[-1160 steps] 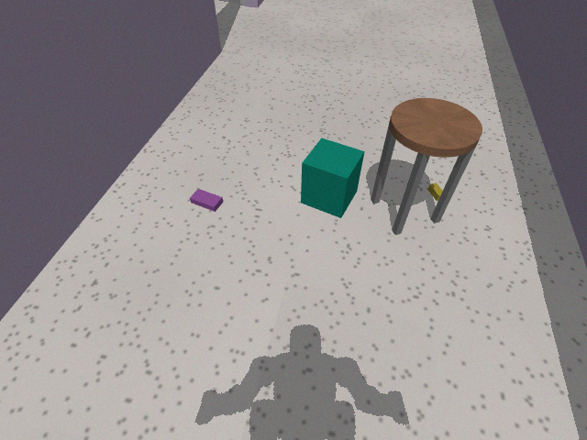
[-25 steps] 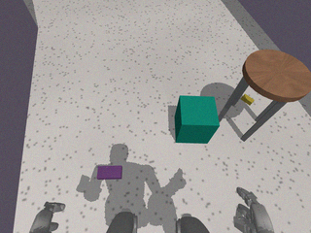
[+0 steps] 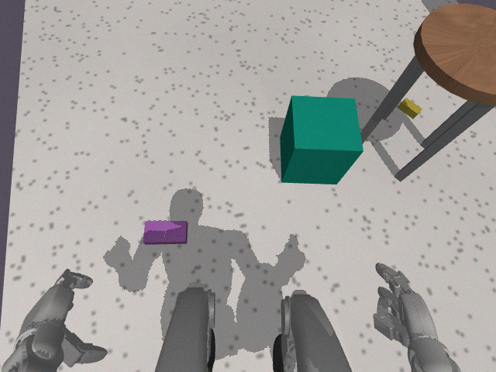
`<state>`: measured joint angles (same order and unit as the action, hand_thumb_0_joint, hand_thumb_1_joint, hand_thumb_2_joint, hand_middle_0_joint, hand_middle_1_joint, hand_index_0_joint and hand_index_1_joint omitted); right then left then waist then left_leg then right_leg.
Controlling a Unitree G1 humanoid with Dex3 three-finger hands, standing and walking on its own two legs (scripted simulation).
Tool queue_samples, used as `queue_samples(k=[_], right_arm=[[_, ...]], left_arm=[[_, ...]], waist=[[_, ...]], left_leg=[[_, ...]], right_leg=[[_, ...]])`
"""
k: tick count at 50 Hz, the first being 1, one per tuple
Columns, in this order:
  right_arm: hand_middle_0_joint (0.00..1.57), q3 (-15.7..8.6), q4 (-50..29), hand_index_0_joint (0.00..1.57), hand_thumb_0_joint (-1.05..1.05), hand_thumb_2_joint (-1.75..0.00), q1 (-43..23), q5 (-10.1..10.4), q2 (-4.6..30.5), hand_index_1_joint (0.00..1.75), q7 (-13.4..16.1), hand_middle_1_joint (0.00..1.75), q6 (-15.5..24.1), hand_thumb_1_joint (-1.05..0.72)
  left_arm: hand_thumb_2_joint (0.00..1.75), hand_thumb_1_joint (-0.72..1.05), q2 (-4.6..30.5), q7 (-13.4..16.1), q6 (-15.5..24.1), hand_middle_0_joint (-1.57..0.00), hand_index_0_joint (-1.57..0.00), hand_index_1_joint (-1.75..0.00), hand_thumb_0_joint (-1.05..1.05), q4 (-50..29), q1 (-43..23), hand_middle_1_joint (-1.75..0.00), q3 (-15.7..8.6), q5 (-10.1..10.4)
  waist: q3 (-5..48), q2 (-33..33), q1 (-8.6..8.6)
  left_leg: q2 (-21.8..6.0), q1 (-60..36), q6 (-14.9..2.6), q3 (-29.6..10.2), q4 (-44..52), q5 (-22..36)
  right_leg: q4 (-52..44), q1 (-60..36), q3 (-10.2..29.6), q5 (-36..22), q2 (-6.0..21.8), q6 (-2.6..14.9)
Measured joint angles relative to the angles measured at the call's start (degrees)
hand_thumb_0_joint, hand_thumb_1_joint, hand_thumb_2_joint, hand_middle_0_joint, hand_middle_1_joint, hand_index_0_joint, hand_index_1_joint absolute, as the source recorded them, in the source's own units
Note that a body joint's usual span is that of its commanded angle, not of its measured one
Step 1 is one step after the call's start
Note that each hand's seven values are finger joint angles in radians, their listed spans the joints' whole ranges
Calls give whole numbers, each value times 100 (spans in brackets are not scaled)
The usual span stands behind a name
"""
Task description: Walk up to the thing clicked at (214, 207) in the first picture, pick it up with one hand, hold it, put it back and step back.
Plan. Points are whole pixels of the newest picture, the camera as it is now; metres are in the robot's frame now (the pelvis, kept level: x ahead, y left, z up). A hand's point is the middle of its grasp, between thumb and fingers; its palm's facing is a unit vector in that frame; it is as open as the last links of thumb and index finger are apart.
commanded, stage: rise first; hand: left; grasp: from above
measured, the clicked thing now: (166, 232) +0.47 +0.26 -0.58
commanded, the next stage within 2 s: none
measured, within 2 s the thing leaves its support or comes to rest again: neither
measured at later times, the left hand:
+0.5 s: hand (117, 265) +0.32 +0.32 -0.33, palm faces -0.48 -0.23 -0.85, open 13.9 cm
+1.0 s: hand (128, 249) +0.37 +0.32 -0.41, palm faces -0.48 -0.02 -0.88, open 14.2 cm
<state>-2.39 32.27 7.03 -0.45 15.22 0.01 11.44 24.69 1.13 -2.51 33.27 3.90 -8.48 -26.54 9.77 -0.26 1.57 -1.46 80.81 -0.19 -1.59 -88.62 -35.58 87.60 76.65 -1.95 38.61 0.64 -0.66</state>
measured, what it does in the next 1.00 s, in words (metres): lowers itself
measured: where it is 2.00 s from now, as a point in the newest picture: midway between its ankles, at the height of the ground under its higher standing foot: outside the picture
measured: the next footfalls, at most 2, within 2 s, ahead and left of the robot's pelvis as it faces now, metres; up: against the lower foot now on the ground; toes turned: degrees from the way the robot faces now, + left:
none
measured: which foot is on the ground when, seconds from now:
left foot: down 0.00-1.00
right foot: down 0.00-1.00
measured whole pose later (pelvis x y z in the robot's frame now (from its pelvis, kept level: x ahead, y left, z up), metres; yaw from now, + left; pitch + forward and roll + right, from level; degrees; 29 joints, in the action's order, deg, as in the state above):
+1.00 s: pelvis -0.06 +0.00 -0.25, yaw -8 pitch +32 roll -9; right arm 0.7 43.5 4.1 -7.8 15.0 -6.8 0.2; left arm 47.6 19.0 21.8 74.6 -45.0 -10.7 -74.2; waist 2.5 -2.6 7.3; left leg -2.4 132.0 -1.0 -7.7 -136.0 -37.2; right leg 132.3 124.7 -5.9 40.6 -1.6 -1.5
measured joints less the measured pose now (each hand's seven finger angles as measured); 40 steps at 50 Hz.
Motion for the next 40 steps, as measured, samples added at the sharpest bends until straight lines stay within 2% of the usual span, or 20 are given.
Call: queue_samples(k=[6, 16, 20, 25, 31, 40], right_arm=[[20, -75, 302, 20, 0, -90, -267, 4, 138, 30, -117, 30, -22, -93], [20, -103, 780, 20, 0, -91, -391, -110, 118, 30, -328, 30, -295, -93], [20, -56, 918, 20, 0, -90, -282, -173, 57, 30, -379, 30, -422, -91], [20, 17, 1043, 20, 0, -90, -131, -253, 8, 30, -433, 30, -593, -89], [20, 96, 1119, 20, 0, -89, -10, -361, 4, 30, -490, 30, -811, -87], [20, 194, 1183, 20, 0, -89, -46, -537, 23, 30, -577, 30, -1033, -88]], left_arm=[[98, -55, 342, 136, 757, -14, -13, -102, -1, 474, -949, -100, -93, -760], [99, -53, 934, 309, 1416, -14, -14, -102, -1, 1658, -2669, -101, -178, -1990], [100, -52, 1199, 398, 1716, -14, -13, -102, -1, 2072, -3174, -100, -233, -2481], [101, -50, 1487, 632, 2029, -11, -11, -102, -1, 2540, -3677, -101, -263, -2982], [103, -50, 1790, 956, 2206, -8, -8, -101, -1, 3090, -4076, -101, -291, -3570], [104, -52, 2077, 1400, 2340, -7, -7, -99, 0, 3696, -4541, -98, -176, -4265]], waist=[[52, 22, -29], [-239, 62, -96], [-365, 35, -32], [-493, -15, 104], [-550, -64, 305], [-579, -146, 491]], left_leg=[[-39, 1390, 12, -42, -1166, -204], [-105, 3164, 34, -212, -2670, -172], [-115, 3659, 40, -301, -3147, -108], [-111, 4116, 18, -400, -3593, -15], [-96, 4485, -32, -479, -3967, 30], [-68, 4856, -88, -529, -4364, -36]], right_leg=[[1196, 1388, -3, 237, -39, 19], [2684, 3127, -113, 221, -127, 63], [3131, 3593, -178, 155, -152, 66], [3520, 3993, -254, 59, -169, 46], [3816, 4280, -313, 14, -178, 1], [4150, 4558, -345, 107, -176, -57]])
